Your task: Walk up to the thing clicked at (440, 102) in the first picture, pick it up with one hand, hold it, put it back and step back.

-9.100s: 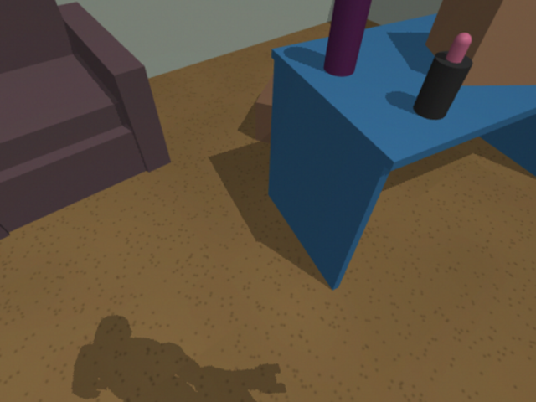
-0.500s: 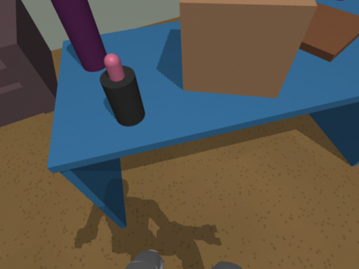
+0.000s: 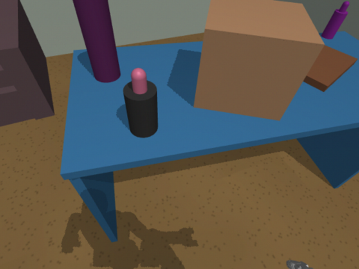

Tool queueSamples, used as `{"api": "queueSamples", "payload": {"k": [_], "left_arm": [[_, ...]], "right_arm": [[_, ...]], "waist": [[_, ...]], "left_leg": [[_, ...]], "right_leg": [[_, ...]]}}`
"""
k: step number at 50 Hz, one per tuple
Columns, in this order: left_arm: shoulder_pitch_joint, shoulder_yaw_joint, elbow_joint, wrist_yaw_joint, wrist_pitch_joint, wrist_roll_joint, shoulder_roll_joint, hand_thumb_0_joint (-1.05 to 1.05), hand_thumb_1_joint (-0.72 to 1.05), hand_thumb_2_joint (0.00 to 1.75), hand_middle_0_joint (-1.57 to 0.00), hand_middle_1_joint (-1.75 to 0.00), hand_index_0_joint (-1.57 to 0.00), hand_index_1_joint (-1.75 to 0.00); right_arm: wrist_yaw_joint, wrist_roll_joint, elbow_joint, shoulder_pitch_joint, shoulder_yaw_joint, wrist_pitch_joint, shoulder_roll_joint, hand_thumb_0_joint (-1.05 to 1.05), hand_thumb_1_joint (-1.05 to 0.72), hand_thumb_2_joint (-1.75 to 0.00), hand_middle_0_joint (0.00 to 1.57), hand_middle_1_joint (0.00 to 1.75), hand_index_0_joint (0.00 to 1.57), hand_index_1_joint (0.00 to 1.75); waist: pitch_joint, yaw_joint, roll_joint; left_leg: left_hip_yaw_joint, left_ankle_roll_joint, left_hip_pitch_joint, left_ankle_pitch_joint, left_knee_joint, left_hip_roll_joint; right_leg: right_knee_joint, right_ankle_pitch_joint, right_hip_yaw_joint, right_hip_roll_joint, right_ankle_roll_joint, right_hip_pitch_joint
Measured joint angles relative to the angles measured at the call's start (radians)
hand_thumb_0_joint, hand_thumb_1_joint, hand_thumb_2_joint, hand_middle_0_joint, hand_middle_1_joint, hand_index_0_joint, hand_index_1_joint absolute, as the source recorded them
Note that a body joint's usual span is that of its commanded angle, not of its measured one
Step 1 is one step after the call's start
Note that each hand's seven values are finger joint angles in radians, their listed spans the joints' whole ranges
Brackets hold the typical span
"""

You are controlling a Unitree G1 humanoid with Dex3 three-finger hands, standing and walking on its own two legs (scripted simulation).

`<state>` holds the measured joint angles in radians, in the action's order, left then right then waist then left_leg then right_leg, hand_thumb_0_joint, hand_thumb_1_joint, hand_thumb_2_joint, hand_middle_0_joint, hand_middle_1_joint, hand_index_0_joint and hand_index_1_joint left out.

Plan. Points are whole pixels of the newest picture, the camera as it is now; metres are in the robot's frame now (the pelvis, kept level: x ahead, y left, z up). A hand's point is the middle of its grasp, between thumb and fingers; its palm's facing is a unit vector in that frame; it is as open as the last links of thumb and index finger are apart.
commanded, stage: walk up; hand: left
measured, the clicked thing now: (141, 101) +0.51 +0.11 +0.07
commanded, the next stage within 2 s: stand in 1.08 s
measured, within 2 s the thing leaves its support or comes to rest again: neither
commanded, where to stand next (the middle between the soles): +0.07 -0.01 m, yaw -4 degrees
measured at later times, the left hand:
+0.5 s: hand out of the picture +0.10 +0.27 -0.14, palm faces -0.02 -0.94 -0.34, open 7.4 cm
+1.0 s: hand out of the picture +0.11 +0.26 -0.14, palm faces -0.03 -0.94 -0.33, open 7.4 cm
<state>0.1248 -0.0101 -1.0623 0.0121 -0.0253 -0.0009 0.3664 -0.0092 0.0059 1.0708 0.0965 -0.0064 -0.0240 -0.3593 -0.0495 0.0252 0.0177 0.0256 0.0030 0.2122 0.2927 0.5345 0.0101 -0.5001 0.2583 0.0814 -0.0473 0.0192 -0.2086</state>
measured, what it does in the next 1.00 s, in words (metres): stands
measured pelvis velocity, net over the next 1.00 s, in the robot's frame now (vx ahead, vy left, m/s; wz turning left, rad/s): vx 0.02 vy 0.01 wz -0.02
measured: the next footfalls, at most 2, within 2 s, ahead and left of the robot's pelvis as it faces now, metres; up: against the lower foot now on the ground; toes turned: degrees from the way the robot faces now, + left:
none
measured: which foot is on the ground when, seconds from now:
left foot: down 0.00-1.00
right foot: down 0.00-1.00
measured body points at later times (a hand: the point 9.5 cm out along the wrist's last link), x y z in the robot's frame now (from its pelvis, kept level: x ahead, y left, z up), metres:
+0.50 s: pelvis +0.01 +0.01 +0.01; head +0.02 +0.01 +0.46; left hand +0.10 +0.31 -0.12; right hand +0.09 -0.29 -0.12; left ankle +0.00 +0.12 -0.74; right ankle +0.01 -0.13 -0.74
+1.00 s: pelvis +0.02 +0.01 +0.01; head +0.03 +0.01 +0.46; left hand +0.11 +0.30 -0.12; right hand +0.10 -0.30 -0.12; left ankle +0.00 +0.12 -0.74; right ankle +0.01 -0.13 -0.74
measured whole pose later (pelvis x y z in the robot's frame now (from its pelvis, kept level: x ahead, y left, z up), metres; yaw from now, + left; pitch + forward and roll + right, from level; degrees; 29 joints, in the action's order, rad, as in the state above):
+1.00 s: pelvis +0.02 +0.01 +0.01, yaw -1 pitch -2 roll +0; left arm 0.07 -0.02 -1.15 0.01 -0.01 -0.01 0.34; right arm 0.00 0.01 1.15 0.08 -0.02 -0.01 -0.35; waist -0.05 0.00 0.00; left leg 0.00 0.00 0.08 0.22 0.32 0.00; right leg -0.32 0.19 0.06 -0.05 0.03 -0.10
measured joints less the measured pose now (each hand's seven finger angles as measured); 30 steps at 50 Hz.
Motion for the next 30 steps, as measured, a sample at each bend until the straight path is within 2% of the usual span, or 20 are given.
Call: {"api": "queueSamples", "payload": {"k": [13,30], "left_arm": [[-0.061,-0.001,-0.068,-0.002,0.010,0.000,0.013,0.00,0.90,0.90,-0.20,-0.30,-0.20,-0.30],[-0.052,0.000,-0.099,-0.001,0.013,-0.006,-0.015,0.00,0.90,0.90,-0.20,-0.30,-0.20,-0.30]], "right_arm": [[0.005,-0.001,0.061,-0.010,-0.011,0.006,0.005,0.01,-0.90,-0.89,0.20,0.30,0.20,0.30],[0.004,0.001,0.080,-0.015,-0.014,0.006,0.008,0.00,-0.90,-0.89,0.20,0.30,0.20,0.30]], "waist": [[-0.001,-0.019,-0.004],[0.005,-0.020,-0.015]], "left_leg": [[-0.018,-0.012,-0.081,-0.059,-0.135,-0.015],[-0.024,-0.012,-0.118,-0.077,-0.194,-0.019]], "right_leg": [[0.131,-0.061,-0.014,-0.011,0.017,0.074],[0.167,-0.070,-0.019,-0.015,0.020,0.099]]}}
